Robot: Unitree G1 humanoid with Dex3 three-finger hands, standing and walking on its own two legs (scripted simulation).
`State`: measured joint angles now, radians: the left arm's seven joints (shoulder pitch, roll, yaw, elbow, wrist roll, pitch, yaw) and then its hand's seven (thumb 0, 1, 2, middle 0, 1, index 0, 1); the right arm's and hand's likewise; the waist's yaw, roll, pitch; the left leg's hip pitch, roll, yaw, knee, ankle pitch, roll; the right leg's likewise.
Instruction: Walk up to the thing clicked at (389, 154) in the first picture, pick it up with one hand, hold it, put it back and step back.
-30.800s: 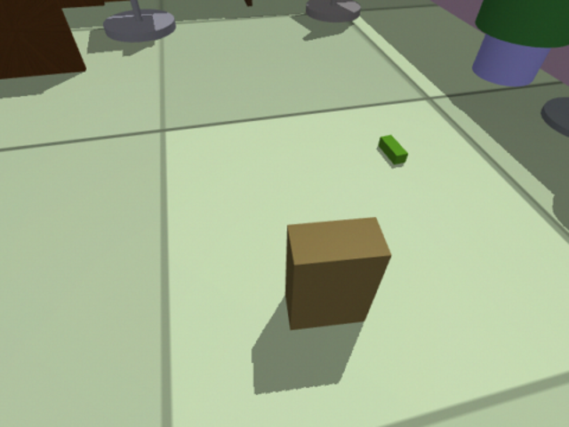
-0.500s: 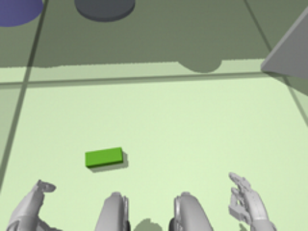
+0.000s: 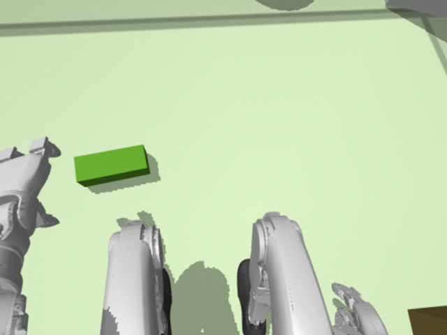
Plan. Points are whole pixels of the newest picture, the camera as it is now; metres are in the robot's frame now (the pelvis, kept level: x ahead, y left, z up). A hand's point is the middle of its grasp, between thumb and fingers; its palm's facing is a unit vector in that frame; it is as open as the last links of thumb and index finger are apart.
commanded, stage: rise first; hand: left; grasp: from above
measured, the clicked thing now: (113, 165) +0.51 +0.26 -0.39
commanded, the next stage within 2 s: none
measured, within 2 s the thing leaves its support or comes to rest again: neither
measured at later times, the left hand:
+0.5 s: hand (63, 174) +0.44 +0.32 -0.22, palm faces -0.43 -0.07 -0.90, open 14.2 cm
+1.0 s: hand (74, 168) +0.47 +0.32 -0.26, palm faces -0.45 -0.09 -0.89, open 14.1 cm
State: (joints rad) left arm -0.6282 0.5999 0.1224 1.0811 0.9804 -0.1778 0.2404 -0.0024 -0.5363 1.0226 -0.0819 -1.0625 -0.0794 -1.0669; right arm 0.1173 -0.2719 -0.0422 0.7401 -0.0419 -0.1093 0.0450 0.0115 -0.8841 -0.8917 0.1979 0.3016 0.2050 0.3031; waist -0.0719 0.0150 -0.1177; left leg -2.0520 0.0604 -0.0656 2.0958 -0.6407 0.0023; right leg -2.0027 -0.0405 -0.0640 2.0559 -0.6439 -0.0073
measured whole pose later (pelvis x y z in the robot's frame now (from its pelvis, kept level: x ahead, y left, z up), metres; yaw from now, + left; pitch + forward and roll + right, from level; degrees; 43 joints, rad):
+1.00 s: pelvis +0.01 +0.01 -0.08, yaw -4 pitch +35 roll -8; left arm -0.93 0.80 0.18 1.44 1.24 -0.22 0.39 0.00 -0.55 1.01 -0.08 -1.05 -0.08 -1.04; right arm 0.14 -0.29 0.05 0.76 -0.16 -0.06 0.14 0.00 -0.91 -0.90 0.20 0.30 0.20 0.30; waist -0.21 -0.02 -0.02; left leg -2.31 0.06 -0.12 2.39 -0.69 0.02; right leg -2.23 -0.03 -0.09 2.30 -0.68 0.02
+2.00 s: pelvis +0.01 +0.01 -0.10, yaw -5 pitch +33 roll -9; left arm -0.95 0.85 0.18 1.48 1.24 -0.20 0.43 0.00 -0.56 1.03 -0.08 -1.02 -0.07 -1.03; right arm 0.15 -0.30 0.09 0.74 -0.16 -0.09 0.16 0.00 -0.90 -0.90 0.20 0.30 0.20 0.30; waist -0.25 -0.03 0.00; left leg -2.36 0.05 -0.14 2.45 -0.69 0.03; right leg -2.26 -0.02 -0.10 2.35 -0.67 0.03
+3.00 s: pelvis +0.00 +0.01 -0.10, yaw -5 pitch +32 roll -9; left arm -0.97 0.85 0.16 1.48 1.24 -0.21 0.37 0.00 -0.54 1.02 -0.10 -1.01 -0.09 -1.02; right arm 0.16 -0.30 0.09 0.73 -0.15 -0.09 0.17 0.00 -0.89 -0.89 0.20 0.30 0.20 0.30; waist -0.25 -0.02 0.01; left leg -2.35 0.05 -0.14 2.44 -0.67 0.02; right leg -2.25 -0.02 -0.10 2.34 -0.66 0.02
